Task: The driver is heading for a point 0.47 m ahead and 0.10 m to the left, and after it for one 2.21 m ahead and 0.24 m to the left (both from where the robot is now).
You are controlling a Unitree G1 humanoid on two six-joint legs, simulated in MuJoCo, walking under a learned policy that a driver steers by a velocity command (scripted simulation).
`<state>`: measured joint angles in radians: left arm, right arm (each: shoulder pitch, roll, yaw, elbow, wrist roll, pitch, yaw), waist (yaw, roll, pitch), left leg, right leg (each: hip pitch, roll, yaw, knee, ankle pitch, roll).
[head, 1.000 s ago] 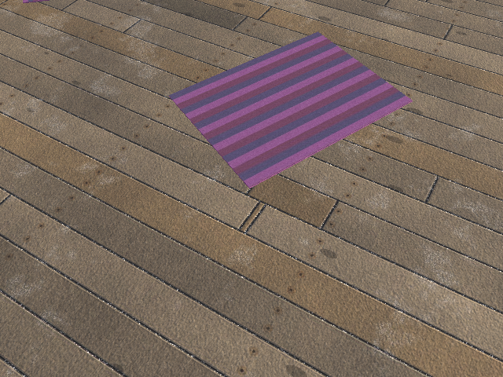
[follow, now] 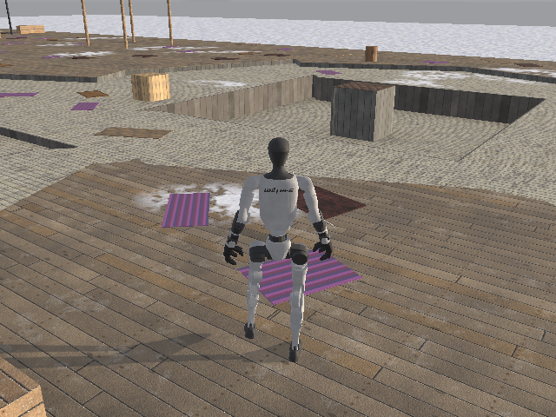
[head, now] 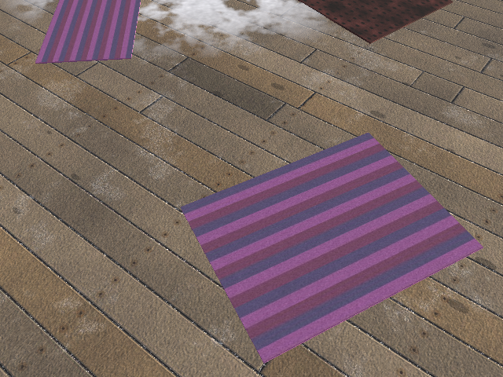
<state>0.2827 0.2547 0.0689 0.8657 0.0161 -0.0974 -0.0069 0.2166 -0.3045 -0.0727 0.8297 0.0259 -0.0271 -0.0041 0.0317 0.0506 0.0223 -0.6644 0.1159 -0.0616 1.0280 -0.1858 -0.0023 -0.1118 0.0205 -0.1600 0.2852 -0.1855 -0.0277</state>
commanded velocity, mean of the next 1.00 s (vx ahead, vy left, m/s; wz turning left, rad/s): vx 0.31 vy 0.00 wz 0.13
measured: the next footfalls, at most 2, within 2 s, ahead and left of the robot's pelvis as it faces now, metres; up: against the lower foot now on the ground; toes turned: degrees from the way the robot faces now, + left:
left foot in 0.26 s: +0.30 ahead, +0.16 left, +0.00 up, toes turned +12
right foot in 0.72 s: +0.58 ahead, +0.03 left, +0.00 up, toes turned +14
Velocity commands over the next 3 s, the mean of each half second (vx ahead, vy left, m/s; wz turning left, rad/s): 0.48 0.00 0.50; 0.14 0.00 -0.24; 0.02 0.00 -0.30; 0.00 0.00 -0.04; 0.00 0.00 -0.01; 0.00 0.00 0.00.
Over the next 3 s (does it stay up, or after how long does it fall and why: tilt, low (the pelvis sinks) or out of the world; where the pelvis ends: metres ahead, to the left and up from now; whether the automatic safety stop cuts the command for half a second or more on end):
stays up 0.46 0.12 -0.01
